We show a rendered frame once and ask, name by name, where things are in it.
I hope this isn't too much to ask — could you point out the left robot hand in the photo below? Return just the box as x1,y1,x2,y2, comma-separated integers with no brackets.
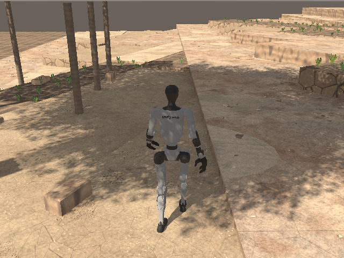
146,141,159,150

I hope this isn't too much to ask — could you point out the robot head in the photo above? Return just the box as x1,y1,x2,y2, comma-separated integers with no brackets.
163,85,181,111

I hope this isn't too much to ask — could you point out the right robot foot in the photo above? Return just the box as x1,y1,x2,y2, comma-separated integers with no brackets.
179,199,187,212

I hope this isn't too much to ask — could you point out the robot left upper arm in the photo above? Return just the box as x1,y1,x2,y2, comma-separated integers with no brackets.
147,108,161,136

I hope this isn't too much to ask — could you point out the robot right upper arm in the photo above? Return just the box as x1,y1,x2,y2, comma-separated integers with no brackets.
183,108,197,139

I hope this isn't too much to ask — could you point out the robot left forearm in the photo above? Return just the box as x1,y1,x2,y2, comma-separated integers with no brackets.
146,129,153,144

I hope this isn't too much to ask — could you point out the robot right forearm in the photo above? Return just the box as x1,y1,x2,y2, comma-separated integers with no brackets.
192,131,205,159

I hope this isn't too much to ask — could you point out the right robot hand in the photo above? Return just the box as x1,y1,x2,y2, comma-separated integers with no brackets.
195,157,207,173

